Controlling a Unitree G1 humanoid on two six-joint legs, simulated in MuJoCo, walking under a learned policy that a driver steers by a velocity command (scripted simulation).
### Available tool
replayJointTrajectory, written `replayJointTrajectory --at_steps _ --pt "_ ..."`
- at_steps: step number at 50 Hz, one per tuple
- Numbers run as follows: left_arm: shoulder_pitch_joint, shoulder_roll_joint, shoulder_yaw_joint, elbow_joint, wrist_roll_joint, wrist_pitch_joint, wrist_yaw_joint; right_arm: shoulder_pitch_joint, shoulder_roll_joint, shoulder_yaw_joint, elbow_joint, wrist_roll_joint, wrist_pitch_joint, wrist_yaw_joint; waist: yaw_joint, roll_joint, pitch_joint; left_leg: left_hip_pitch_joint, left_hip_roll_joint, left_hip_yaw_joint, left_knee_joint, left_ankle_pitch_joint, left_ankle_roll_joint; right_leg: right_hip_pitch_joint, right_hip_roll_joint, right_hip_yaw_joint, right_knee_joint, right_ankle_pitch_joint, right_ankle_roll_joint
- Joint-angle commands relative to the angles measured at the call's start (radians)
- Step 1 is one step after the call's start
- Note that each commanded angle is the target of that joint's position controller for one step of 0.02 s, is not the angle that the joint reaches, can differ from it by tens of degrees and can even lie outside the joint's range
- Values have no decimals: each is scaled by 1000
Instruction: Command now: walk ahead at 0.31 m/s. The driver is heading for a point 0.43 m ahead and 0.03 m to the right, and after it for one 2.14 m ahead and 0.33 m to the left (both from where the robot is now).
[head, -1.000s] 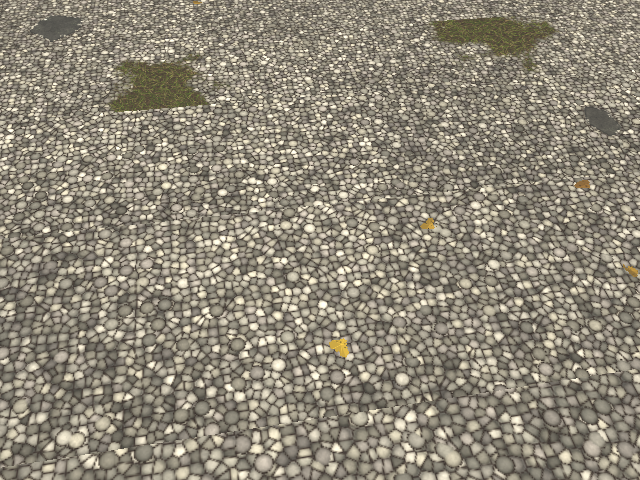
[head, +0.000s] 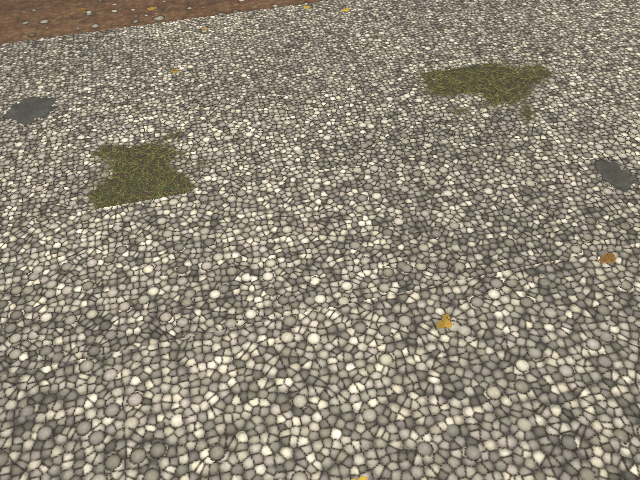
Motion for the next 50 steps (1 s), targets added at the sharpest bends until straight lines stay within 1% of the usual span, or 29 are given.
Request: replayJointTrajectory --at_steps 1,2,3,4,5,6,8,11,15,17,18,20,23,28,31,32,33,34,35,36,37,38,39,41,42,43,44,47,50 --pt "-43 63 16 -52 -9 -48 -18 -39 -173 -38 -35 19 -11 2 44 105 73 -27 232 -243 -211 158 166 12 -11 -17 -186 148 -23" --pt "52 78 28 -9 -2 -43 -16 -67 -172 -38 -40 18 -10 4 82 88 38 -142 178 -185 -161 186 137 210 20 -24 -179 214 -16" --pt "183 126 49 26 3 -38 -12 -115 -152 -30 -57 9 -14 6 146 6 -6 -261 117 -106 -17 259 96 384 -43 77 -210 207 -44" --pt "289 232 76 47 0 -37 -9 -121 -84 -12 -95 -2 -28 7 167 -265 -53 -433 -31 53 330 148 17 536 -253 435 -376 129 -160" --pt "309 196 55 48 13 -43 -17 -134 -98 -17 -105 -5 -46 9 172 -283 -64 -565 -60 -40 538 -145 13 572 -368 689 -472 104 -237" --pt "211 148 35 25 22 -50 -16 -117 -132 -29 -99 12 -59 19 114 -184 3 -612 10 -98 620 -105 41 505 -366 597 -454 117 -215" --pt "105 132 25 -15 17 -59 -23 -102 -127 -32 -75 17 -61 24 73 -99 39 -596 79 -79 595 50 66 426 -302 420 -476 232 -158" --pt "112 90 6 3 16 -53 -21 -154 -122 -42 -88 12 -45 20 60 -104 48 -541 114 -41 442 163 58 379 -231 257 -510 419 -116" --pt "146 143 16 28 37 -41 -7 -237 -66 -29 -121 -14 -31 44 58 -62 10 -462 74 21 335 332 9 310 -201 146 -499 587 -138" --pt "159 136 15 38 37 -45 -9 -206 -95 -37 -108 -4 -29 60 46 -81 9 -489 97 -15 390 405 20 289 -232 148 -459 583 -147" --pt "226 117 11 63 21 -52 3 -292 -125 -52 -142 11 -36 68 73 -87 51 -687 128 -89 352 446 30 424 -258 211 -440 436 -138" --pt "277 119 8 77 16 -53 20 -386 -125 -51 -181 8 -55 80 99 -90 94 -851 140 -109 277 457 41 528 -288 250 -415 374 -134" --pt "239 95 -3 53 12 -49 47 -468 -71 -32 -218 -23 -72 111 116 -71 128 -608 102 -47 79 775 38 267 -206 135 -363 194 -100" --pt "263 110 -2 25 9 -26 54 -494 -58 -4 -237 -13 -71 152 161 -58 130 -428 63 -31 -72 896 44 190 -168 96 -125 196 -40" --pt "304 97 -4 24 5 0 64 -427 -79 2 -202 -2 -72 152 160 -52 111 -398 100 -61 -190 911 14 307 -164 126 82 214 -12" --pt "301 96 -5 22 4 8 62 -300 -104 -8 -148 -3 -70 139 116 -41 59 -290 91 -46 -237 938 4 316 -150 123 228 266 -6" --pt "269 101 -8 23 11 9 49 -87 -140 -27 -71 -8 -71 123 8 -8 -31 -22 66 17 -282 1027 3 221 -106 85 457 302 28" --pt "309 87 -7 51 6 -1 34 84 -215 -47 -6 -27 -65 112 -61 74 -136 308 132 21 -183 1290 29 16 -26 44 731 32 94" --pt "537 -43 -34 104 -16 -4 18 175 -281 -36 16 -79 -71 116 -25 317 -360 798 347 -125 246 1897 171 -379 87 145 1283 -700 168" --pt "543 52 -36 63 -48 -32 4 180 -281 -41 15 -45 -48 117 -53 344 -570 894 428 -298 288 1864 295 -487 54 284 1379 -604 171" --pt "430 114 -18 28 -48 -36 5 107 -204 -21 -12 -32 -21 106 -60 204 -571 764 424 -305 179 1577 312 -504 -9 264 1318 -549 174" --pt "370 60 -35 -21 -58 -21 19 -5 -199 -11 -8 -16 -9 96 23 125 -552 586 465 -421 55 1062 348 -483 -81 200 1265 -407 173" --pt "272 43 -41 -38 -47 10 42 -97 -123 15 -32 -9 -3 80 47 -10 -414 336 441 -455 -81 706 350 -459 -117 113 1214 -309 183" --pt "188 30 -42 -69 -9 70 71 -229 -119 30 -73 -51 -20 69 76 -59 -205 -114 429 -418 -183 564 330 -294 -145 126 1122 -223 148" --pt "170 11 -43 -86 8 81 83 -253 -126 32 -70 -64 -30 75 93 -3 -143 -244 390 -351 -193 618 315 -248 -132 120 1090 -255 132" --pt "177 67 -16 -79 6 65 87 -275 -142 24 -88 -62 -45 72 100 -16 -80 -336 311 -252 -229 618 277 -189 -133 160 872 -42 113" --pt "180 52 -11 -71 13 53 90 -262 -127 26 -69 -70 -50 67 108 59 -77 -325 277 -191 -212 753 265 -177 -116 144 804 3 113" --pt "97 -16 -23 -77 29 26 75 -183 -72 31 -41 -52 -32 20 77 108 -72 -251 136 1 -191 775 198 -41 -106 97 152 250 146" --pt "70 -7 -19 -73 14 47 52 -125 -92 20 -17 -42 -12 20 66 120 -124 -195 188 -62 -193 641 208 94 -56 65 -10 275 148"
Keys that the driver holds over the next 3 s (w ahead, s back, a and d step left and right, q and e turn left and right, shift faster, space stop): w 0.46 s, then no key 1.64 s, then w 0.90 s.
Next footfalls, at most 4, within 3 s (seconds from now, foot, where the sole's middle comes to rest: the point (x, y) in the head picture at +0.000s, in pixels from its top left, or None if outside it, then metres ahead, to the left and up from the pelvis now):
0.68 left None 0.51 0.18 -0.93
1.06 right None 0.55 -0.07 -0.93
2.40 right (370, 461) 0.62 -0.09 -0.93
2.86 left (279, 350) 0.93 0.13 -0.93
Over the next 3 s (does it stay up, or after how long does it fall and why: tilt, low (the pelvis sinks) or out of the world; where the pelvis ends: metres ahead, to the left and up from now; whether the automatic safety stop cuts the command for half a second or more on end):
stays up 0.85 0.05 -0.16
